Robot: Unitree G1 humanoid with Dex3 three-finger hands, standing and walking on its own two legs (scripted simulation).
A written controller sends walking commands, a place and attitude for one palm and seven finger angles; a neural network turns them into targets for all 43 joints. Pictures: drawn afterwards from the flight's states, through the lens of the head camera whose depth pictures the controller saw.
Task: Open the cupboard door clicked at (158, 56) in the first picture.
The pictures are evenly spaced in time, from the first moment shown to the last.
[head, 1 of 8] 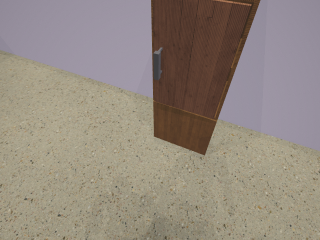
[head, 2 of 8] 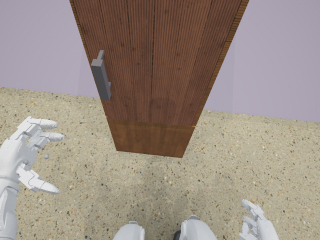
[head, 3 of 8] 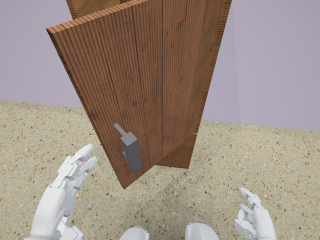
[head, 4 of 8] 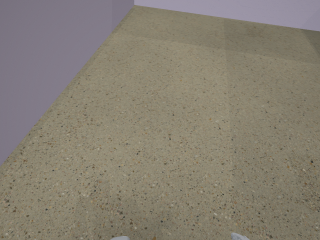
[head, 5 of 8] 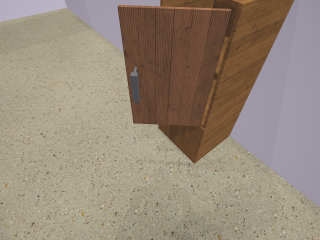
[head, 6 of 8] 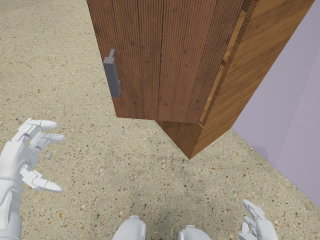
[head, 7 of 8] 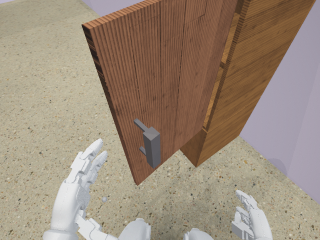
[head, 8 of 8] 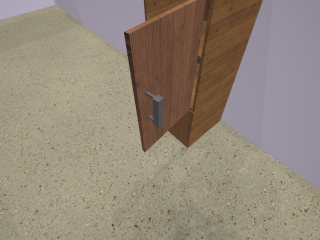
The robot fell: no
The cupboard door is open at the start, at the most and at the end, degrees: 1 97 97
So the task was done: yes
